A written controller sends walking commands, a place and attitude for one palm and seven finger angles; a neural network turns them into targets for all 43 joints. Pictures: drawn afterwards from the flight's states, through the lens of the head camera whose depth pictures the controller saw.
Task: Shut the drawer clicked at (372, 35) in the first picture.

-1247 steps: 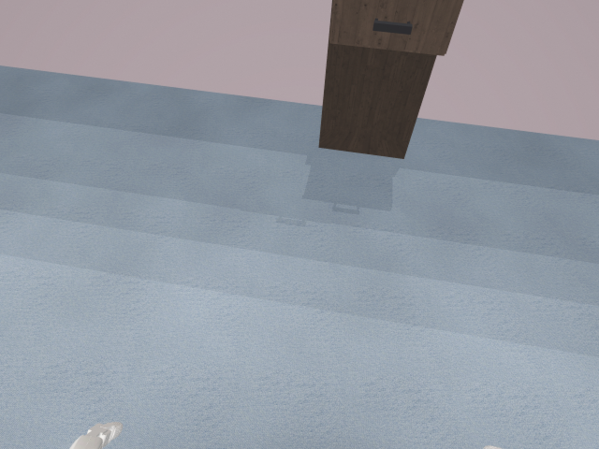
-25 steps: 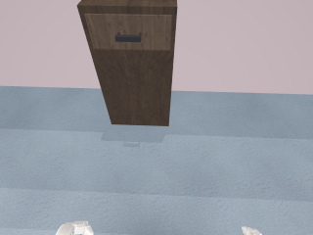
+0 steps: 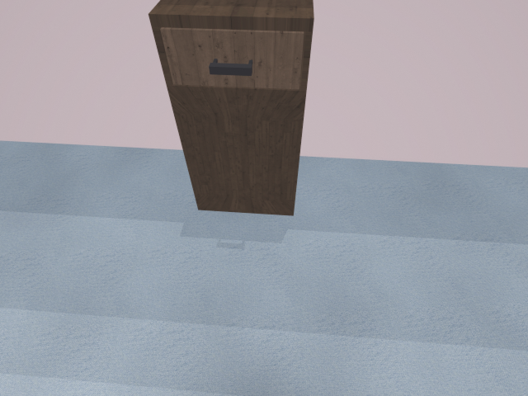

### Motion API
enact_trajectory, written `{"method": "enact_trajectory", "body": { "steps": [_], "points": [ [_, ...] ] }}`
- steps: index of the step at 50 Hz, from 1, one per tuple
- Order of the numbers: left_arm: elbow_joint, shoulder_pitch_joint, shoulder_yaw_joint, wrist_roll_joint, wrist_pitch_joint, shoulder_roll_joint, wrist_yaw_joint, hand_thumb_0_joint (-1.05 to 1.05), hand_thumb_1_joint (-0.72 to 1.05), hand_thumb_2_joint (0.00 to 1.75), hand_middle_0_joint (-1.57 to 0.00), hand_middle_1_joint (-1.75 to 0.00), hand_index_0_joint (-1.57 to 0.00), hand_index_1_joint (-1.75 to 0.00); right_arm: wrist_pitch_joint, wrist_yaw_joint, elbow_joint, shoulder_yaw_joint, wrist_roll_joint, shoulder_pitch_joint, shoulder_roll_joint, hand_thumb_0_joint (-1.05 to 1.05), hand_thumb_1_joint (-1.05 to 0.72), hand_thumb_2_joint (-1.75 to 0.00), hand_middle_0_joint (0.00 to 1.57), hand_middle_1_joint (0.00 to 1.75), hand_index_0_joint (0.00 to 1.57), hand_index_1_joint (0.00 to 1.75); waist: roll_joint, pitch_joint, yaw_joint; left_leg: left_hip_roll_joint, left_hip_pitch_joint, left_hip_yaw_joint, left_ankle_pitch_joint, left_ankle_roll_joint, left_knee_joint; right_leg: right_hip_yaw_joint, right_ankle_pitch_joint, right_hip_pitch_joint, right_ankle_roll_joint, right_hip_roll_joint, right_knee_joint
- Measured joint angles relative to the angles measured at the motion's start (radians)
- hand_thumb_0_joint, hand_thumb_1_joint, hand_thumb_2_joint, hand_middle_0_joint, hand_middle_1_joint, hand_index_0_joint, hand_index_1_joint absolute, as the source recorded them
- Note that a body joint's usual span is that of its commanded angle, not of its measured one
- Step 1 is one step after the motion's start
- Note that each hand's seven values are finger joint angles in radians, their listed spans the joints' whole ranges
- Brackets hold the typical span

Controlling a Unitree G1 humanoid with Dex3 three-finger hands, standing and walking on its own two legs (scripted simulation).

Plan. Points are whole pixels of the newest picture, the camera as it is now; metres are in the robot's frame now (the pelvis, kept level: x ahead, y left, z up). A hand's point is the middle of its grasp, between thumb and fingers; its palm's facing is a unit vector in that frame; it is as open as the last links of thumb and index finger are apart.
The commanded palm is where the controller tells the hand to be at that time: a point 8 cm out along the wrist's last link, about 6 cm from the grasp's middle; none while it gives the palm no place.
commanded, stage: let the arm hang, fingers relaxed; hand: left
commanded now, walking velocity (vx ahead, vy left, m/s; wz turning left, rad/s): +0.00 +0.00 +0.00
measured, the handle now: (231, 65) +1.01 +0.16 +0.00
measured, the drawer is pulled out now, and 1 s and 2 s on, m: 0.00 0.00 0.00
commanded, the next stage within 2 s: look to check the result in 0.36 s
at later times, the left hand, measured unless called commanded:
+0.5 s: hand out of the picture +0.02 +0.16 -0.17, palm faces +0.02 -0.98 -0.19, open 7.3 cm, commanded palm none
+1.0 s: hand out of the picture +0.05 +0.16 -0.17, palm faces +0.02 -0.98 -0.21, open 7.3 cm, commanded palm none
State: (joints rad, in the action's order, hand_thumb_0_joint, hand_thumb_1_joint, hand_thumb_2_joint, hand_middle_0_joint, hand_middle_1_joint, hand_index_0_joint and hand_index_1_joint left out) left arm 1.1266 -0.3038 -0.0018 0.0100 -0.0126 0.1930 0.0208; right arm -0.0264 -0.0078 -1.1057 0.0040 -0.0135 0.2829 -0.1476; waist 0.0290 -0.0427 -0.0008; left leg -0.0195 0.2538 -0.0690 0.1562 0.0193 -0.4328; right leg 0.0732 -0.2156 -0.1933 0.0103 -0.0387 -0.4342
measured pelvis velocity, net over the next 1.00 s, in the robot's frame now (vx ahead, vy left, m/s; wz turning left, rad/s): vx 0.03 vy -0.02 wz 0.00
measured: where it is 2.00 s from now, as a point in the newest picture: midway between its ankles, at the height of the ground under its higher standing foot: outside the picture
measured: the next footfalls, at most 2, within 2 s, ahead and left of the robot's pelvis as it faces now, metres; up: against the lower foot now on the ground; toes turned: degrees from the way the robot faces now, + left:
none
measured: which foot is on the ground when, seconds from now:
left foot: down 0.00-1.00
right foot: down 0.00-1.00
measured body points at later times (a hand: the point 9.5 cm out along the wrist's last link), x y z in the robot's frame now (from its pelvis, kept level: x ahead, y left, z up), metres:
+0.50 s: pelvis +0.01 -0.01 +0.00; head +0.03 -0.01 +0.45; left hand +0.02 +0.21 -0.16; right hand -0.01 -0.22 -0.16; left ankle +0.05 +0.11 -0.74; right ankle +0.01 -0.13 -0.74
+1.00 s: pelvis +0.03 -0.02 +0.00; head +0.04 -0.02 +0.45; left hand +0.05 +0.21 -0.15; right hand +0.04 -0.25 -0.16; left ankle +0.05 +0.11 -0.74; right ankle +0.01 -0.13 -0.74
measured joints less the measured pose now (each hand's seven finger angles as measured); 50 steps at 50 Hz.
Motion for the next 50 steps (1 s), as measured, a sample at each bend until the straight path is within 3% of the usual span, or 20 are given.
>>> {"method": "enact_trajectory", "body": {
  "steps": [11,30,50],
  "points": [
    [0.004,0.05,-0.001,0.002,0.013,-0.049,0.006,0.0,0.91,0.9,-0.21,-0.31,-0.21,-0.31,0.013,-0.006,-0.028,0.005,0.0,0.002,0.018,0.0,-0.92,-0.9,0.2,0.3,0.2,0.3,-0.022,0.004,-0.011,-0.002,-0.017,-0.005,0.001,-0.005,0.014,-0.005,-0.005,0.01,-0.003,0.003,0.003],
    [0.023,0.05,-0.014,-0.002,0.016,-0.042,0.005,0.0,0.91,0.9,-0.2,-0.3,-0.2,-0.3,0.016,-0.013,-0.043,0.011,0.001,-0.007,0.019,0.0,-0.91,-0.9,0.2,0.3,0.2,0.3,-0.017,-0.017,-0.011,-0.014,-0.032,0.003,0.015,-0.019,0.017,0.002,-0.016,0.032,-0.014,0.016,0.019],
    [0.023,0.089,-0.017,-0.001,0.026,-0.019,0.0,0.0,0.91,0.9,-0.2,-0.3,-0.2,-0.3,0.022,-0.015,-0.041,0.013,0.001,-0.065,-0.023,0.0,-0.91,-0.9,0.2,0.3,0.2,0.3,-0.018,-0.011,-0.008,-0.024,-0.064,0.01,0.021,-0.033,0.038,0.009,-0.021,0.068,-0.025,0.028,0.048]
  ]
}}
